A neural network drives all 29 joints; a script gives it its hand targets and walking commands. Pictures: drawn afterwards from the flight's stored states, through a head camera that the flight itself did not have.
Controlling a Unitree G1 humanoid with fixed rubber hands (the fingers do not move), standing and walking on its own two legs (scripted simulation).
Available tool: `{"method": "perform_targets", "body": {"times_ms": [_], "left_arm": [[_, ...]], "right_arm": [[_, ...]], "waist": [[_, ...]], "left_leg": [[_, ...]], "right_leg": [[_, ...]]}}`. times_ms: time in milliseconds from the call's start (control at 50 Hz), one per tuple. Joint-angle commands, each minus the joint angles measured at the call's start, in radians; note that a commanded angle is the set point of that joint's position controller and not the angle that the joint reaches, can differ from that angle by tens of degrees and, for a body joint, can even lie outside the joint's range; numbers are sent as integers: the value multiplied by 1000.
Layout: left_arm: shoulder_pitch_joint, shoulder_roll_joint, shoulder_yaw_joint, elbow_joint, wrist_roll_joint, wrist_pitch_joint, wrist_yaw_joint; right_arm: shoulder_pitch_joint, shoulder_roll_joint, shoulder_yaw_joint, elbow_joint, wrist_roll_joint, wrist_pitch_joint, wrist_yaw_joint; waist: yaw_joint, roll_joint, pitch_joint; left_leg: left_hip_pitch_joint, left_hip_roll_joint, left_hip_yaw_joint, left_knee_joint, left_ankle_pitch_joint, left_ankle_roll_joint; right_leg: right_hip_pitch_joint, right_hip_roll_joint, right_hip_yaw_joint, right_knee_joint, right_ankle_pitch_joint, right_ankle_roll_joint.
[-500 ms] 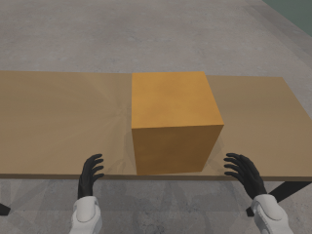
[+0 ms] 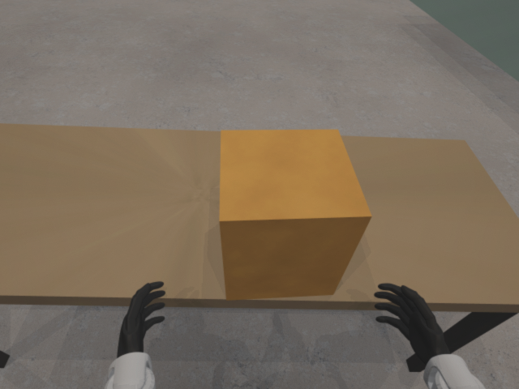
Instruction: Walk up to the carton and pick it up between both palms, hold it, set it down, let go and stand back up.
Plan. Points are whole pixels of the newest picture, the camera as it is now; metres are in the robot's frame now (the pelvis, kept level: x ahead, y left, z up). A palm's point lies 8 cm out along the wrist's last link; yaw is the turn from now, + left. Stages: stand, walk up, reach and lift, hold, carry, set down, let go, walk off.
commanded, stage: set down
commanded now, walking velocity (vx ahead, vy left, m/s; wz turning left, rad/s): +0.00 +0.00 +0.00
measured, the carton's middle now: (280, 217) +0.43 +0.01 +0.01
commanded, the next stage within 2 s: let go in 1.32 s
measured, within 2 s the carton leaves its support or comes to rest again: neither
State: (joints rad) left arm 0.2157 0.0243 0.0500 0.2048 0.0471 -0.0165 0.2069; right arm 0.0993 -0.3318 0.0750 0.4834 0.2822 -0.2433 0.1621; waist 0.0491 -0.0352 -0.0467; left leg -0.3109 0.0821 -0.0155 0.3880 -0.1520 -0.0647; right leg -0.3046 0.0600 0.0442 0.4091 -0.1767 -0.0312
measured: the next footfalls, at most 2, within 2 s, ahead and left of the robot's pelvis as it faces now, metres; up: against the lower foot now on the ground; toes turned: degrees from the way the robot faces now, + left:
none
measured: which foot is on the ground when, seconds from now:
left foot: down 0.00-1.00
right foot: down 0.00-1.00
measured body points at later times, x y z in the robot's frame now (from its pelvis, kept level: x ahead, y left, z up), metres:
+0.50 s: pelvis +0.03 +0.01 +0.00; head +0.04 +0.02 +0.45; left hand +0.21 +0.23 -0.04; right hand +0.25 -0.22 -0.02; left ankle +0.03 +0.17 -0.74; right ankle +0.02 -0.10 -0.74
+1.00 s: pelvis +0.03 +0.01 +0.00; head +0.03 +0.02 +0.45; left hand +0.19 +0.24 -0.06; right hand +0.24 -0.20 -0.04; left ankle +0.03 +0.17 -0.74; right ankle +0.02 -0.10 -0.74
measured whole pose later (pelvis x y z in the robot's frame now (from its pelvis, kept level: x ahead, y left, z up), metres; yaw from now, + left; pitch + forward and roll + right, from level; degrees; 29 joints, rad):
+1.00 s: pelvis +0.03 +0.01 +0.00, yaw +1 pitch +2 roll +0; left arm 0.30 0.15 0.05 0.30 0.05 0.07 0.03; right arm 0.16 -0.26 0.08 0.58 0.22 -0.22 0.06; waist 0.05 -0.04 -0.04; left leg -0.24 0.06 -0.01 0.39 -0.20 -0.06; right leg -0.23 0.04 0.04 0.41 -0.23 -0.03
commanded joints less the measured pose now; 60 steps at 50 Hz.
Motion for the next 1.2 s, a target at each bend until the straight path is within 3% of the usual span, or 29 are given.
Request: {"method": "perform_targets", "body": {"times_ms": [0,380,1040,1180], "left_arm": [[-18,60,-97,-199,-82,-31,-19],[76,123,-45,-76,-62,-42,-103],[-30,239,-37,10,-94,72,-184],[-34,261,-30,33,-91,86,-199]], "right_arm": [[28,-163,-131,-150,2,-39,-18],[106,-96,-82,-34,-55,-67,-57],[55,34,-109,31,-211,-2,-151],[48,55,-110,66,-234,-9,-169]], "waist": [[-57,-57,-146],[-62,-52,-88],[-81,-12,20],[-82,-7,12]], "left_leg": [[251,-93,70,-68,10,60],[279,-114,71,-50,113,50],[307,-110,88,-47,30,55],[313,-113,98,-40,40,54]], "right_leg": [[129,-39,5,-120,-52,4],[190,-50,-4,-121,207,34],[117,-65,-25,-152,34,32],[112,-67,-35,-146,71,38]]}}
